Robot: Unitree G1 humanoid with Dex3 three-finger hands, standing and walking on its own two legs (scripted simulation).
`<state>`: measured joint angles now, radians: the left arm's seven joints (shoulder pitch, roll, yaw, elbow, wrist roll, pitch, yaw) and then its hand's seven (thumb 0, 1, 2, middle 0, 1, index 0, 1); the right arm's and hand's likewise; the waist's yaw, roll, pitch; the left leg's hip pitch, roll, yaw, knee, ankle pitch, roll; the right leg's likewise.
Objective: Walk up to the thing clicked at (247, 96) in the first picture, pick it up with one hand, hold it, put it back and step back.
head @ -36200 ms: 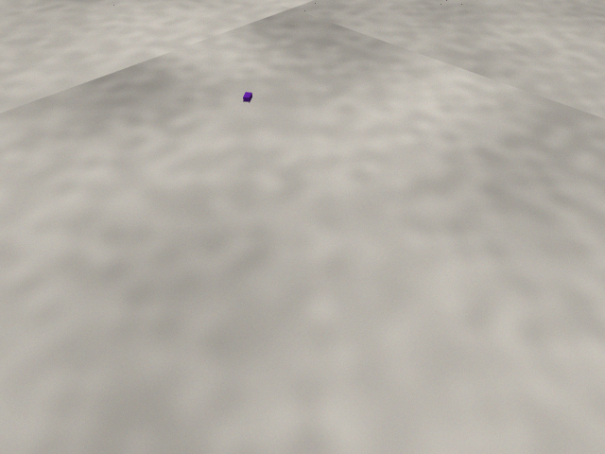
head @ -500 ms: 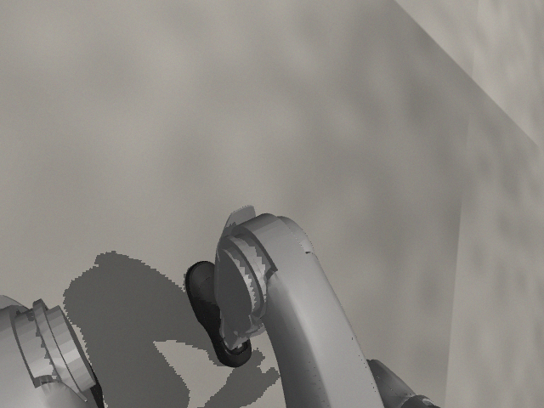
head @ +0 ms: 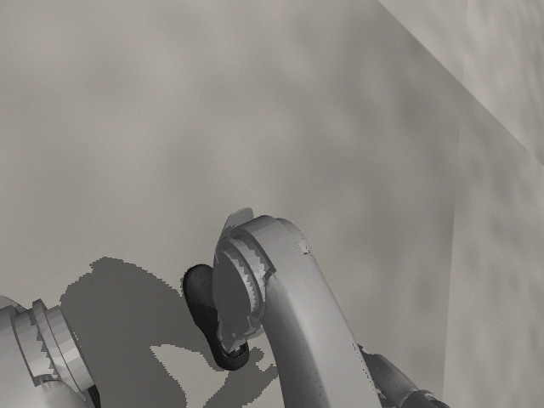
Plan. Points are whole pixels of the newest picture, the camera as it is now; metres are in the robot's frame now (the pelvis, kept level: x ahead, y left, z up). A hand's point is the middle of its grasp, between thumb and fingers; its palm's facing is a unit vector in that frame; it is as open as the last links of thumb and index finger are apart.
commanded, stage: close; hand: left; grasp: from above
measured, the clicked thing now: out of the picture +0.48 +0.36 -0.29
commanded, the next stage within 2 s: settle in 1.12 s
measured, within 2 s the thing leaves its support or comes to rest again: leaves its support in 1.46 s
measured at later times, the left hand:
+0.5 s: hand out of the picture +0.45 +0.35 -0.25, palm faces -0.49 -0.12 -0.86, open 8.8 cm
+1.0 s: hand out of the picture +0.46 +0.36 -0.25, palm faces -0.48 -0.11 -0.87, open 7.1 cm
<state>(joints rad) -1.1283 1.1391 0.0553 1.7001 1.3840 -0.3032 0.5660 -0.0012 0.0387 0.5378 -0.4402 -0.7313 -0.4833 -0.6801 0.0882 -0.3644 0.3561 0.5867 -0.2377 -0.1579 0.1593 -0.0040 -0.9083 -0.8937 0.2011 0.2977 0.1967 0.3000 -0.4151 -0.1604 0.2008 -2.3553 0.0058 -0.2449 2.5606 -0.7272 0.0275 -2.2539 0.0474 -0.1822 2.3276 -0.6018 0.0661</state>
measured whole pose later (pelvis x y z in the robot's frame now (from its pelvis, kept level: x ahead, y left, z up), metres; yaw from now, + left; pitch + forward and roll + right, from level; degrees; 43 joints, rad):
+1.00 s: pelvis +0.00 +0.00 +0.00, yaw +0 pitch +28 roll -16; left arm -1.10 1.17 0.09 1.66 1.35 -0.32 0.49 0.00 0.51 0.09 -0.84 -0.30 -0.90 -0.24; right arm 0.10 -0.36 0.38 0.57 -0.24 -0.14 0.16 0.00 -0.90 -0.89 0.20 0.30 0.20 0.30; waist -0.41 -0.15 0.22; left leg -2.35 0.00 -0.25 2.56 -0.73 0.03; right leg -2.25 0.04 -0.19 2.33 -0.61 0.07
